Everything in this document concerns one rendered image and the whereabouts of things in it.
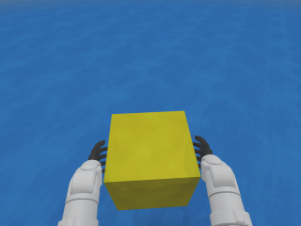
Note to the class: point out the right robot hand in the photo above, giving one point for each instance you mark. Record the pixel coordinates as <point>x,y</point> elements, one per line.
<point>204,148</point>

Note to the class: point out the left robot hand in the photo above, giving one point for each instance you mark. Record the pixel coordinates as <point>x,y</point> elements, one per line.
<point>95,153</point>

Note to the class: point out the carton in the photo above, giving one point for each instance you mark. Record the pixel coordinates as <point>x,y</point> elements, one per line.
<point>150,161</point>

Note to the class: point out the left robot forearm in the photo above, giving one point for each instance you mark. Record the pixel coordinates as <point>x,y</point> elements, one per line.
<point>81,205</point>

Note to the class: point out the right robot forearm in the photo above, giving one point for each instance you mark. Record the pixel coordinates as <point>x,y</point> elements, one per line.
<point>223,193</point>

